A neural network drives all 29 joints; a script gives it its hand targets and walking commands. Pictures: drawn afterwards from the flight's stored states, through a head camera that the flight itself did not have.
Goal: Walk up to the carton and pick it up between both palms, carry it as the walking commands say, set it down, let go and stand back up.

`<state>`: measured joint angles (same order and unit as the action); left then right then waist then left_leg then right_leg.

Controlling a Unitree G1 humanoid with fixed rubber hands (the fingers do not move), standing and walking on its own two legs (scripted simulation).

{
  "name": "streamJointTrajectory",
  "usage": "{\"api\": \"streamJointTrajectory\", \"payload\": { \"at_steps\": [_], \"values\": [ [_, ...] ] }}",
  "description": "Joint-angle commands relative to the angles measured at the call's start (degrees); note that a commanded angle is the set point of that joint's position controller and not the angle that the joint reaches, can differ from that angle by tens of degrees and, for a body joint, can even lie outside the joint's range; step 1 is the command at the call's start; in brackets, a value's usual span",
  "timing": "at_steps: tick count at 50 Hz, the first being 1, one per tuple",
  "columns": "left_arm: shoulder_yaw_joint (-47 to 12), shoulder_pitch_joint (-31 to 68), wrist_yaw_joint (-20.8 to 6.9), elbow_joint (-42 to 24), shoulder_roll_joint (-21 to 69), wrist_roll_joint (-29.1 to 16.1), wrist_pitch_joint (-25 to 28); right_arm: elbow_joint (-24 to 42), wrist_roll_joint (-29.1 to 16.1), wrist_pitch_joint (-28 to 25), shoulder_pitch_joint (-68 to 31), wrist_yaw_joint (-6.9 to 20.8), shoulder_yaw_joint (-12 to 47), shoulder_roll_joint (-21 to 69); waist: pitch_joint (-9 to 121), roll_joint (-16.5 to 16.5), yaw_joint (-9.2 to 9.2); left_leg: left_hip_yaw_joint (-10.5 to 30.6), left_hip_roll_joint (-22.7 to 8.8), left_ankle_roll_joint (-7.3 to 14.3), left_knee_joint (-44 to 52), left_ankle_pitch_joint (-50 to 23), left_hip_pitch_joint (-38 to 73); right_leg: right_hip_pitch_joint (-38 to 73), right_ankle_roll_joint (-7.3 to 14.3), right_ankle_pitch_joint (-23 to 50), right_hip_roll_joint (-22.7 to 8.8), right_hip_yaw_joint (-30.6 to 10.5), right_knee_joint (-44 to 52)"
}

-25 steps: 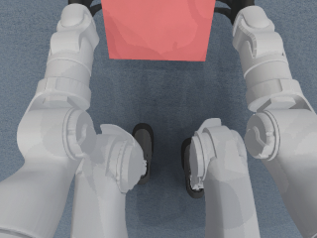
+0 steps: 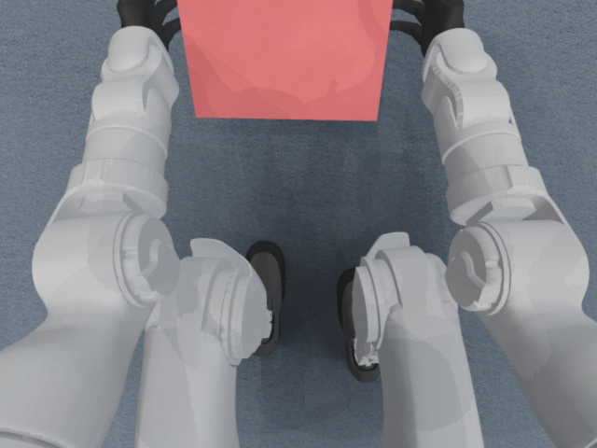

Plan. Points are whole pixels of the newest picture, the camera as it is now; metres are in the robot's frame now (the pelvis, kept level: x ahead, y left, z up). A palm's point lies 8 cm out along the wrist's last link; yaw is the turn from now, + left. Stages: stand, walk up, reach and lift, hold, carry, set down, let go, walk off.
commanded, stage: set down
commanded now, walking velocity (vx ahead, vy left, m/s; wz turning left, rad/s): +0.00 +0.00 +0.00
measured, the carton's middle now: (290, 37) +0.56 +0.03 -0.23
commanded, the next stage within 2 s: none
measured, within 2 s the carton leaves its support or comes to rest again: rests again in 1.16 s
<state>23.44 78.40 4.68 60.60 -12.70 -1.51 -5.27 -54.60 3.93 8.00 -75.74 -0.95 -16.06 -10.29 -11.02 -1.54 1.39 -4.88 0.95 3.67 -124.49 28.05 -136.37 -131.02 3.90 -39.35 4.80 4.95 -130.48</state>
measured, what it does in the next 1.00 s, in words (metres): stands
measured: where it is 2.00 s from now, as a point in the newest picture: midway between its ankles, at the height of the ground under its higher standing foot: (312, 329)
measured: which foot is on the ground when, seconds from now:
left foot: down 0.00-1.00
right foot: down 0.00-1.00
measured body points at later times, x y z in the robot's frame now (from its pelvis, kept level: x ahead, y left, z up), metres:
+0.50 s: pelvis +0.00 +0.00 +0.00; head +0.36 -0.01 +0.28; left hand +0.56 +0.18 -0.14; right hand +0.56 -0.13 -0.16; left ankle +0.13 +0.09 -0.32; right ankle +0.08 -0.09 -0.32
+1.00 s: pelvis -0.03 +0.00 +0.00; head +0.35 -0.01 +0.24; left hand +0.50 +0.22 -0.19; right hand +0.51 -0.16 -0.20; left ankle +0.13 +0.09 -0.32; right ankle +0.08 -0.09 -0.32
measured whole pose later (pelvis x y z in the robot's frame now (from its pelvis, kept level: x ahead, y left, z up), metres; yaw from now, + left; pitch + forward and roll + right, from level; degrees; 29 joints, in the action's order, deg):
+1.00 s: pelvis -0.03 +0.00 +0.00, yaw +1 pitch +30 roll +2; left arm 2.8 79.4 7.3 63.5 -24.4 -21.9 -3.1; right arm -56.7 -14.9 5.3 -77.8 -6.9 3.4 -21.9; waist -30.0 -0.9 1.1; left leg -5.9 0.8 3.7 -123.9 25.6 -127.9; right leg -123.5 3.6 -36.8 4.8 3.9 -130.9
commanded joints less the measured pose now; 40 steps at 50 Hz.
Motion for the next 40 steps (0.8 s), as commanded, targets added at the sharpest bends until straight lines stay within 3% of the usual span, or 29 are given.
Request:
{"api": "streamJointTrajectory", "payload": {
  "at_steps": [1, 2, 4, 6, 9, 10, 11, 12, 13, 14, 15, 18, 20, 24, 25, 26, 28, 29, 30, 31, 33, 34, 35, 36, 37, 38, 40],
  "values": [
    [-15.7, 13.0, -13.2, 6.3, 45.8, 0.4, -4.9, -3.0, 0.5, 1.9, -17.9, 8.9, 15.6, 39.3, 43.8, 5.8, -1.96, 7.4, 4.7, -2.1, 5.4, -9.8, 31.0, 19.1, -2.2, 14.5, 0.7, -9.4, 16.6],
    [-16.0, 13.3, -13.1, 6.2, 45.1, 0.5, -4.8, -3.7, 0.0, 1.9, -17.5, 9.0, 15.9, 39.9, 44.1, 5.8, -2.50, 7.7, 4.3, -2.3, 4.5, -10.7, 31.9, 18.3, -2.5, 15.1, 0.4, -9.3, 16.1],
    [-16.4, 13.7, -13.2, 5.7, 44.9, 0.1, -4.8, -2.1, -0.4, 1.9, -19.3, 9.1, 16.7, 39.5, 43.9, 5.5, -1.52, 7.5, 4.5, -2.1, 4.9, -10.8, 32.8, 18.4, -2.5, 14.4, 0.3, -9.4, 16.6],
    [-15.2, 13.2, -13.5, 7.3, 44.5, 0.7, -4.6, -3.6, 1.0, 1.6, -17.6, 8.4, 15.9, 37.7, 40.9, 6.5, -2.79, 7.2, 4.4, -2.4, 4.8, -9.3, 29.5, 18.6, -2.2, 14.1, 0.4, -9.3, 17.2],
    [-15.6, 12.1, -13.2, 8.1, 45.1, 0.3, -4.7, -5.1, 0.1, 1.6, -17.3, 8.3, 16.0, 38.3, 43.5, 6.0, -2.57, 7.7, 4.0, -2.4, 4.7, -10.4, 32.7, 20.0, -2.7, 14.7, 0.5, -9.0, 16.8],
    [-15.9, 12.3, -13.3, 6.7, 43.6, 0.4, -4.4, -3.1, -0.2, 1.4, -17.9, 8.3, 16.9, 37.6, 41.6, 4.9, -1.53, 7.1, 4.0, -2.7, 4.5, -11.1, 31.1, 18.7, -2.5, 15.7, 0.3, -9.6, 16.4],
    [-16.0, 12.3, -13.3, 7.8, 44.2, 0.3, -4.3, -4.0, 0.0, 1.3, -17.4, 8.3, 16.8, 38.2, 41.8, 6.1, -2.10, 7.5, 4.3, -2.6, 4.9, -11.1, 32.0, 19.2, -2.6, 15.6, 0.4, -8.7, 16.1],
    [-15.7, 11.7, -13.5, 7.7, 45.1, 0.2, -4.3, -3.3, -0.3, 1.3, -17.6, 8.3, 17.2, 37.6, 42.8, 5.2, -2.12, 7.3, 4.1, -2.9, 3.8, -12.0, 32.7, 19.3, -2.4, 15.4, 0.1, -10.0, 16.5],
    [-15.3, 10.4, -13.0, 9.0, 43.3, 0.7, -4.4, -4.0, -0.9, 1.3, -18.2, 8.4, 17.3, 37.1, 41.4, 6.3, -1.54, 7.7, 3.9, -2.5, 4.5, -11.3, 33.1, 18.5, -2.9, 14.5, 0.1, -8.8, 16.2],
    [-15.7, 12.0, -13.3, 7.9, 44.6, 0.7, -4.6, -3.9, -0.4, 1.2, -17.1, 8.5, 16.6, 38.1, 41.4, 5.0, -1.84, 7.6, 4.0, -2.6, 4.6, -11.6, 32.9, 18.4, -2.5, 15.7, 0.7, -8.9, 16.3],
    [-14.6, 10.6, -12.9, 7.7, 42.6, 1.7, -4.3, -5.4, 0.1, 1.3, -16.0, 8.3, 16.1, 37.0, 40.6, 5.0, -1.00, 7.4, 4.0, -2.7, 4.3, -11.4, 31.3, 17.7, -2.6, 15.6, 0.5, -9.2, 16.0],
    [-14.8, 10.0, -12.3, 8.4, 41.5, 0.6, -3.8, -4.9, 0.2, 0.8, -15.9, 7.9, 15.7, 34.4, 41.4, 5.4, -2.13, 8.1, 4.1, -2.8, 5.1, -12.8, 33.9, 17.6, -2.7, 16.2, 0.6, -7.9, 15.3],
    [-13.6, 8.3, -11.6, 9.7, 38.9, 1.1, -3.4, -5.3, -0.6, 0.2, -15.1, 7.1, 16.6, 32.5, 43.1, 6.9, -0.50, 7.7, 3.7, -2.9, 3.9, -13.3, 33.2, 20.0, -2.9, 17.0, -0.1, -9.4, 16.0],
    [-13.5, 7.6, -10.1, 8.6, 35.2, 0.8, -2.1, -5.0, 0.0, -0.8, -14.3, 5.8, 14.9, 27.8, 42.1, 5.1, -1.43, 8.3, 3.7, -3.0, 5.0, -13.6, 35.5, 16.4, -2.6, 16.4, 0.4, -8.1, 15.8],
    [-13.7, 5.4, -9.4, 10.5, 33.1, 1.1, -2.0, -7.0, -0.5, -1.2, -13.0, 5.2, 14.2, 24.7, 43.3, 3.6, -0.79, 7.7, 3.6, -3.8, 4.9, -14.5, 36.7, 19.4, -2.7, 17.4, 0.1, -8.2, 15.9],
    [-13.4, 3.8, -8.5, 9.5, 29.9, 0.1, -1.2, -6.4, -1.5, -1.6, -11.9, 4.3, 14.7, 22.4, 44.9, 4.8, -0.40, 7.9, 3.6, -3.7, 4.1, -14.9, 36.0, 19.8, -3.0, 17.8, -0.3, -8.7, 15.1],
    [-12.8, 2.4, -6.4, 9.5, 23.8, -0.5, 0.1, -7.8, -1.4, -2.8, -9.4, 2.3, 13.2, 15.8, 45.6, 5.5, -2.50, 8.2, 3.0, -3.8, 5.1, -14.0, 38.1, 21.2, -3.2, 17.6, -0.4, -8.0, 15.8],
    [-11.8, 2.3, -5.3, 9.6, 20.1, -0.1, 0.8, -8.3, -1.7, -3.4, -9.7, 1.2, 13.2, 12.0, 45.5, 5.5, -0.35, 7.8, 3.0, -4.0, 5.4, -14.2, 37.6, 21.3, -3.2, 18.1, -0.7, -8.1, 16.1],
    [-11.8, 1.8, -4.1, 9.1, 17.0, -0.9, 1.4, -6.4, -2.7, -4.2, -9.8, 0.2, 12.5, 8.5, 47.6, 5.4, -1.50, 8.5, 2.7, -3.9, 5.4, -14.1, 38.8, 22.0, -3.2, 18.0, -0.7, -8.0, 15.5],
    [-10.8, -0.6, -2.7, 11.0, 13.2, -1.1, 2.0, -5.2, -4.1, -5.2, -10.1, -1.2, 12.9, 2.9, 47.4, 4.9, -0.02, 7.9, 2.6, -4.1, 5.0, -15.4, 38.8, 22.1, -3.4, 18.7, -0.9, -8.3, 16.0],
    [-11.8, -0.9, -0.2, 8.3, 5.9, -4.6, 4.1, -3.6, -5.6, -7.1, -9.0, -4.1, 11.5, -6.1, 49.8, 5.4, -3.00, 9.0, 2.3, -3.8, 5.2, -18.7, 40.3, 22.6, -3.5, 21.1, -1.2, -8.0, 15.5],
    [-11.6, 0.1, 0.5, 7.4, 2.9, -6.3, 5.2, 0.0, -6.7, -7.6, -10.5, -5.0, 12.2, -7.9, 50.4, 6.7, -2.14, 8.9, 2.2, -3.6, 4.4, -20.6, 39.6, 23.0, -3.5, 22.4, -1.5, -9.2, 16.2],
    [-11.9, 1.7, 1.6, 5.0, 0.5, -7.8, 6.3, 2.4, -8.4, -8.7, -12.2, -6.0, 11.4, -9.8, 54.0, 6.0, -1.39, 9.2, 2.1, -3.3, 4.6, -23.3, 40.4, 24.8, -3.6, 25.2, -1.4, -9.7, 15.6],
    [-12.8, 4.5, 2.6, 0.1, -1.6, -10.5, 7.5, 7.1, -9.8, -9.4, -13.3, -6.7, 11.6, -11.3, 62.5, 6.7, -1.86, 9.1, 1.8, -3.2, 3.8, -27.0, 43.6, 28.5, -3.5, 28.8, -1.5, -10.5, 14.9],
    [-13.0, 6.5, 3.1, -4.7, -3.9, -11.7, 8.4, 7.9, -10.0, -9.5, -14.0, -7.1, 10.0, -13.5, 66.3, 6.5, -1.99, 8.9, 2.0, -2.9, 3.4, -30.6, 45.7, 29.3, -3.6, 30.6, -1.3, -10.4, 14.0],
    [-14.1, 9.1, 3.5, -7.2, -4.8, -13.0, 8.6, 10.1, -10.6, -9.6, -14.5, -7.2, 11.4, -14.1, 68.9, 7.4, -3.24, 9.8, 1.9, -2.4, 3.3, -33.0, 47.4, 30.8, -3.6, 32.2, -1.5, -10.2, 13.5],
    [-18.5, 10.5, 3.5, -7.0, -4.6, -16.7, 8.2, 10.9, -13.7, -9.1, -17.9, -7.1, 17.3, -13.0, 73.1, 9.4, -1.93, 9.6, 1.8, -1.8, 3.4, -31.1, 49.9, 34.2, -3.6, 30.7, -2.3, -10.6, 13.4]
  ]
}}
